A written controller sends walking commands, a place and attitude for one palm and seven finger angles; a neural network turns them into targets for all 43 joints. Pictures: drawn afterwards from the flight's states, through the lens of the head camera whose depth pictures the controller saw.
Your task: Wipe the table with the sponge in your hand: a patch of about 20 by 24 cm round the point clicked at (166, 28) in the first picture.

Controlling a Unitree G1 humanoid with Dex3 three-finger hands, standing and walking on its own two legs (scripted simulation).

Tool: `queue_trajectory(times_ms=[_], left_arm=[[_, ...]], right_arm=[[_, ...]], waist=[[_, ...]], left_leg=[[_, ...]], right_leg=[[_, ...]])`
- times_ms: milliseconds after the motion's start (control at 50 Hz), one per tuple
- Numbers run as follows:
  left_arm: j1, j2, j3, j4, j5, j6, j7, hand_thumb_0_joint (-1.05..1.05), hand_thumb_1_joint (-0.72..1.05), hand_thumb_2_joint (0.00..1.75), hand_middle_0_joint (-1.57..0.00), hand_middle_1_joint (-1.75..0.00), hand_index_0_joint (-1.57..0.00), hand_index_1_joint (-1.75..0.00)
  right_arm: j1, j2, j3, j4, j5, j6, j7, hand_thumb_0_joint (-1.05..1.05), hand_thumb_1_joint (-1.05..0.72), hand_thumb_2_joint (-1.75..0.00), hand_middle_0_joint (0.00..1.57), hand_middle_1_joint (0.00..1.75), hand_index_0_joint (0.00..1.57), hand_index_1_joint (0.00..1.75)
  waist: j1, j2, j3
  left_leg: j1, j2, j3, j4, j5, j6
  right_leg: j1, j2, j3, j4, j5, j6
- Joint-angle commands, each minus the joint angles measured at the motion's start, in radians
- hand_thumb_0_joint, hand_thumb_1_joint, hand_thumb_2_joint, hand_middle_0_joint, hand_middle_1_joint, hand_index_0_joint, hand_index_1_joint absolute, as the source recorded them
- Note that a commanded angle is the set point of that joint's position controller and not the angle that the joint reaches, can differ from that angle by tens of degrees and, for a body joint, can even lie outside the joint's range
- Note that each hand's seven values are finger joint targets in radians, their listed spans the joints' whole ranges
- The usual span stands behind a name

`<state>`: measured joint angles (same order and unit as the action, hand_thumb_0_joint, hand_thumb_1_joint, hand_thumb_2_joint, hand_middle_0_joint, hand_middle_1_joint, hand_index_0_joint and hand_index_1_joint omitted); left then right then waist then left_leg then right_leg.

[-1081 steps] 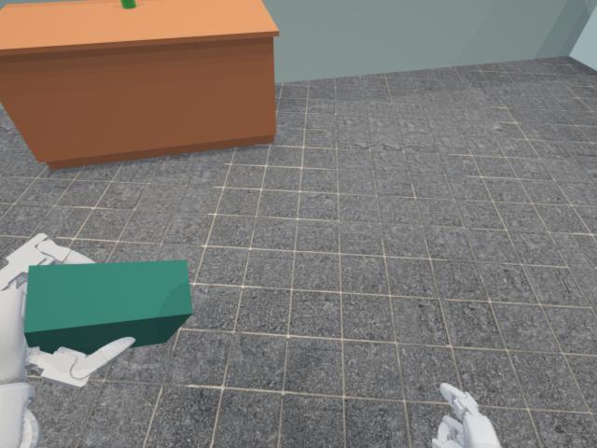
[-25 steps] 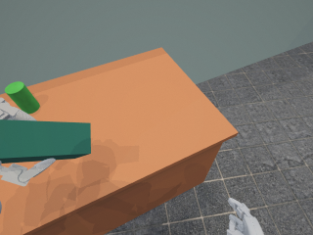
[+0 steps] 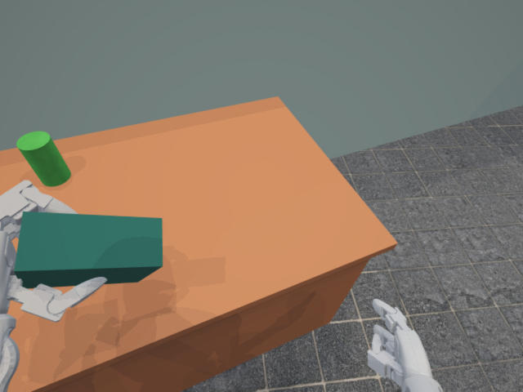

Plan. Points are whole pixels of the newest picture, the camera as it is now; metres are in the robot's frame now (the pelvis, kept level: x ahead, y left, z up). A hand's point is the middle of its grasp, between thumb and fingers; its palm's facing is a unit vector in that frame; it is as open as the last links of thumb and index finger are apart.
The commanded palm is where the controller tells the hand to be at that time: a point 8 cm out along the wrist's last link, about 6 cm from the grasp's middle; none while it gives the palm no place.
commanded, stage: come to a stop and stand still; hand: left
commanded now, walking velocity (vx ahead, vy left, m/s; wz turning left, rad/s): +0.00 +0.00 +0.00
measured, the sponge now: (112, 253) +0.24 +0.21 +0.13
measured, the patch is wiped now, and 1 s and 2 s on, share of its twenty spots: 0.00 0.00 0.00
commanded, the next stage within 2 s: look again from close up in 0.42 s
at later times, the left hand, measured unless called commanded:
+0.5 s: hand (59, 264) +0.21 +0.26 +0.14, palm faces +0.36 -0.85 -0.39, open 10.0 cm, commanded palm +0.15 +0.29 +0.17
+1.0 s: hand (66, 264) +0.21 +0.25 +0.15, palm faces +0.37 -0.84 -0.39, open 10.0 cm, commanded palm +0.15 +0.28 +0.17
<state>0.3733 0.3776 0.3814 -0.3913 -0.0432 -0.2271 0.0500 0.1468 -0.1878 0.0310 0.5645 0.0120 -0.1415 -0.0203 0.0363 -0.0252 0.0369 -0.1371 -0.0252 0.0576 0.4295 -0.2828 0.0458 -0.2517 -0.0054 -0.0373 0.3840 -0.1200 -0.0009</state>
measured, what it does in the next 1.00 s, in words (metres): stands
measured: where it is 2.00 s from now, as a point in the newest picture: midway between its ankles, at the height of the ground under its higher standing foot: outside the picture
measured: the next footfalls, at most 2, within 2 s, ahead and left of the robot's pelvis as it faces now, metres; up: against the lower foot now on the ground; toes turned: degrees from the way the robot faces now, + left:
none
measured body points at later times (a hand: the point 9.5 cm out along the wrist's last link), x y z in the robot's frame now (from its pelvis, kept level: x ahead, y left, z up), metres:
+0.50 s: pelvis -0.01 +0.01 +0.00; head +0.01 +0.03 +0.45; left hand +0.19 +0.30 +0.16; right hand +0.15 -0.21 -0.08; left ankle -0.03 +0.08 -0.74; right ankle +0.05 -0.12 -0.74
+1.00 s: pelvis -0.01 +0.00 +0.00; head +0.01 +0.02 +0.45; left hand +0.19 +0.29 +0.17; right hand +0.18 -0.22 -0.07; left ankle -0.03 +0.08 -0.74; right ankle +0.05 -0.12 -0.74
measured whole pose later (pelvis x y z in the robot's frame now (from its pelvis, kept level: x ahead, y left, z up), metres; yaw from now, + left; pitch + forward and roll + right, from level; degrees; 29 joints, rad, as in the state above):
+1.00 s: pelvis -0.01 +0.00 +0.00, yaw +2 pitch -1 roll -1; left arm 0.36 0.37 0.32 -0.40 -0.01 -0.18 0.07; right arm 0.22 -0.21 0.05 0.54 0.03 -0.12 -0.05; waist 0.04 -0.03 0.06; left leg -0.15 -0.02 0.03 0.45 -0.28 0.05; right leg -0.25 0.00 -0.04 0.40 -0.12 0.01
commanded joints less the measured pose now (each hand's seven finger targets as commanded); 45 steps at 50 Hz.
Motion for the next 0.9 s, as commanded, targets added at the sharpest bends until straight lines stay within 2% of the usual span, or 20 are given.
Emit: queue_trajectory(times_ms=[0, 20, 60, 80, 140, 160, 180, 220, 260, 340, 360, 440, 460, 520, 560, 660, 740, 760, 820, 880], left_arm=[[-0.098, 0.154, 0.060, -0.239, -0.006, -0.058, 0.023, 0.00, 0.10, 1.30, -1.20, -1.60, -1.20, -1.60], [-0.109, 0.145, 0.047, -0.262, -0.005, -0.058, 0.025, 0.00, 0.10, 1.30, -1.20, -1.60, -1.20, -1.60], [-0.157, 0.188, 0.074, -0.356, 0.006, -0.063, 0.035, 0.00, 0.10, 1.30, -1.20, -1.60, -1.20, -1.60], [-0.160, 0.162, 0.051, -0.351, 0.003, -0.069, 0.036, 0.00, 0.10, 1.30, -1.20, -1.60, -1.20, -1.60], [-0.141, 0.185, 0.076, -0.377, 0.010, -0.073, 0.050, 0.00, 0.10, 1.30, -1.20, -1.60, -1.20, -1.60], [-0.130, 0.204, 0.099, -0.370, 0.013, -0.072, 0.051, 0.00, 0.10, 1.30, -1.20, -1.60, -1.20, -1.60], [-0.124, 0.172, 0.075, -0.341, 0.010, -0.074, 0.050, 0.00, 0.10, 1.30, -1.20, -1.60, -1.20, -1.60], [-0.105, 0.167, 0.081, -0.299, 0.008, -0.077, 0.053, 0.00, 0.10, 1.30, -1.20, -1.60, -1.20, -1.60], [-0.087, 0.158, 0.078, -0.255, 0.009, -0.077, 0.050, 0.00, 0.10, 1.30, -1.20, -1.60, -1.20, -1.60], [-0.072, 0.128, 0.051, -0.171, 0.010, -0.072, 0.045, 0.00, 0.10, 1.30, -1.20, -1.60, -1.20, -1.60], [-0.079, 0.129, 0.049, -0.182, 0.012, -0.074, 0.041, 0.00, 0.10, 1.30, -1.20, -1.60, -1.20, -1.60], [-0.081, 0.141, 0.057, -0.217, 0.017, -0.078, 0.045, 0.00, 0.10, 1.30, -1.20, -1.60, -1.20, -1.60], [-0.094, 0.170, 0.078, -0.263, 0.019, -0.080, 0.044, 0.00, 0.10, 1.30, -1.20, -1.60, -1.20, -1.60], [-0.077, 0.165, 0.076, -0.313, 0.015, -0.087, 0.049, 0.00, 0.10, 1.30, -1.20, -1.60, -1.20, -1.60], [-0.060, 0.193, 0.105, -0.342, 0.013, -0.086, 0.051, 0.00, 0.10, 1.30, -1.20, -1.60, -1.20, -1.60], [-0.015, 0.170, 0.101, -0.303, 0.003, -0.078, 0.054, 0.00, 0.10, 1.30, -1.20, -1.60, -1.20, -1.60], [-0.030, 0.137, 0.071, -0.239, 0.001, -0.065, 0.055, 0.00, 0.10, 1.30, -1.20, -1.60, -1.20, -1.60], [-0.030, 0.142, 0.075, -0.239, 0.001, -0.062, 0.052, 0.00, 0.10, 1.30, -1.20, -1.60, -1.20, -1.60], [-0.040, 0.121, 0.047, -0.215, 0.001, -0.051, 0.053, 0.00, 0.10, 1.30, -1.20, -1.60, -1.20, -1.60], [-0.064, 0.126, 0.044, -0.241, 0.003, -0.049, 0.054, 0.00, 0.10, 1.30, -1.20, -1.60, -1.20, -1.60]], right_arm=[[-0.034, -0.131, -0.045, -0.154, -0.005, -0.032, -0.016, 0.00, -0.90, -0.90, 0.20, 0.30, 0.20, 0.30], [-0.033, -0.132, -0.043, -0.161, -0.007, -0.036, -0.015, 0.00, -0.90, -0.90, 0.20, 0.30, 0.20, 0.30], [-0.053, -0.132, -0.040, -0.166, -0.006, -0.048, -0.016, 0.00, -0.90, -0.90, 0.20, 0.30, 0.20, 0.30], [-0.042, -0.132, -0.036, -0.167, -0.009, -0.050, -0.018, 0.00, -0.90, -0.90, 0.20, 0.30, 0.20, 0.30], [-0.022, -0.135, -0.041, -0.168, -0.009, -0.069, -0.016, 0.00, -0.90, -0.90, 0.20, 0.30, 0.20, 0.30], [-0.032, -0.140, -0.041, -0.163, -0.008, -0.073, -0.015, 0.00, -0.90, -0.90, 0.20, 0.30, 0.20, 0.30], [-0.022, -0.133, -0.037, -0.163, -0.010, -0.069, -0.015, 0.00, -0.90, -0.90, 0.20, 0.30, 0.20, 0.30], [-0.006, -0.139, -0.042, -0.152, -0.010, -0.071, -0.014, 0.00, -0.90, -0.90, 0.20, 0.30, 0.20, 0.30], [-0.013, -0.141, -0.046, -0.143, -0.008, -0.073, -0.013, 0.00, -0.90, -0.90, 0.20, 0.30, 0.20, 0.30], [0.005, -0.147, -0.049, -0.135, -0.005, -0.058, -0.012, 0.00, -0.90, -0.90, 0.20, 0.30, 0.20, 0.30], [-0.009, -0.148, -0.051, -0.132, -0.003, -0.059, -0.011, 0.00, -0.90, -0.90, 0.20, 0.30, 0.20, 0.30], [-0.004, -0.150, -0.056, -0.141, -0.006, -0.055, -0.010, 0.00, -0.90, -0.90, 0.20, 0.30, 0.20, 0.30], [-0.020, -0.150, -0.057, -0.141, -0.006, -0.057, -0.010, 0.00, -0.90, -0.90, 0.20, 0.30, 0.20, 0.30], [-0.014, -0.149, -0.058, -0.152, -0.009, -0.061, -0.010, 0.00, -0.90, -0.90, 0.20, 0.30, 0.20, 0.30], [-0.019, -0.146, -0.058, -0.150, -0.010, -0.063, -0.009, 0.00, -0.90, -0.90, 0.20, 0.30, 0.20, 0.30], [-0.008, -0.145, -0.062, -0.144, -0.009, -0.059, -0.011, 0.00, -0.90, -0.90, 0.20, 0.30, 0.20, 0.30], [0.002, -0.149, -0.064, -0.137, -0.008, -0.045, -0.014, 0.00, -0.90, -0.90, 0.20, 0.30, 0.20, 0.30], [-0.011, -0.147, -0.064, -0.133, -0.007, -0.045, -0.015, 0.00, -0.90, -0.90, 0.20, 0.30, 0.20, 0.30], [-0.007, -0.150, -0.061, -0.139, -0.007, -0.036, -0.015, 0.00, -0.90, -0.90, 0.20, 0.30, 0.20, 0.30], [-0.024, -0.145, -0.057, -0.141, -0.009, -0.034, -0.019, 0.00, -0.90, -0.90, 0.20, 0.30, 0.20, 0.30]], waist=[[-0.005, 0.048, -0.127], [-0.004, 0.056, -0.129], [-0.005, 0.115, -0.145], [-0.003, 0.130, -0.141], [0.002, 0.144, -0.158], [-0.002, 0.178, -0.149], [0.000, 0.156, -0.132], [-0.001, 0.120, -0.121], [-0.009, 0.124, -0.091], [-0.006, 0.046, -0.069], [-0.012, 0.073, -0.060], [-0.006, 0.035, -0.111], [-0.011, 0.062, -0.124], [-0.006, 0.107, -0.150], [-0.010, 0.129, -0.160], [-0.014, 0.114, -0.158], [-0.013, 0.074, -0.138], [-0.018, 0.088, -0.136], [-0.015, 0.037, -0.131], [-0.016, 0.062, -0.125]], left_leg=[[-0.120, 0.102, -0.092, -0.124, 0.173, -0.038], [-0.128, 0.100, -0.091, -0.127, 0.146, -0.033], [-0.138, 0.097, -0.096, -0.135, 0.104, -0.027], [-0.167, 0.100, -0.100, -0.146, 0.072, -0.024], [-0.183, 0.101, -0.103, -0.137, 0.068, -0.023], [-0.188, 0.101, -0.111, -0.150, 0.063, -0.029], [-0.204, 0.104, -0.111, -0.155, 0.046, -0.029], [-0.189, 0.099, -0.108, -0.145, 0.056, -0.034], [-0.176, 0.097, -0.114, -0.155, 0.057, -0.044], [-0.195, 0.104, -0.111, -0.165, 0.005, -0.036], [-0.188, 0.100, -0.112, -0.174, 0.019, -0.041], [-0.184, 0.095, -0.107, -0.149, 0.065, -0.035], [-0.171, 0.091, -0.109, -0.148, 0.105, -0.042], [-0.159, 0.087, -0.107, -0.126, 0.173, -0.053], [-0.143, 0.085, -0.107, -0.117, 0.204, -0.055], [-0.094, 0.086, -0.103, -0.095, 0.283, -0.070], [-0.102, 0.093, -0.097, -0.100, 0.242, -0.066], [-0.085, 0.089, -0.100, -0.103, 0.269, -0.068], [-0.102, 0.093, -0.098, -0.103, 0.214, -0.056], [-0.112, 0.089, -0.099, -0.114, 0.167, -0.043]], right_leg=[[0.192, -0.044, 0.060, -0.002, 0.152, -0.011], [0.197, -0.045, 0.065, -0.004, 0.135, -0.010], [0.226, -0.035, 0.071, 0.010, 0.123, -0.010], [0.240, -0.038, 0.058, 0.011, 0.093, -0.009], [0.277, -0.035, 0.059, 0.033, 0.119, -0.012], [0.274, -0.029, 0.063, 0.041, 0.117, -0.013], [0.269, -0.034, 0.052, 0.033, 0.093, -0.012], [0.246, -0.036, 0.057, 0.018, 0.086, -0.015], [0.210, -0.033, 0.063, 0.003, 0.069, -0.017], [0.190, -0.034, 0.057, -0.024, 0.004, -0.011], [0.182, -0.026, 0.059, -0.021, 0.015, -0.011], [0.237, -0.033, 0.056, -0.008, 0.074, -0.012], [0.247, -0.027, 0.056, 0.007, 0.113, -0.013], [0.274, -0.035, 0.048, 0.030, 0.170, -0.019], [0.274, -0.034, 0.057, 0.036, 0.205, -0.021], [0.238, -0.038, 0.062, 0.031, 0.245, -0.029], [0.217, -0.043, 0.056, 0.011, 0.204, -0.025], [0.208, -0.040, 0.067, 0.008, 0.224, -0.028], [0.210, -0.050, 0.065, -0.009, 0.184, -0.026], [0.212, -0.052, 0.073, -0.024, 0.143, -0.024]])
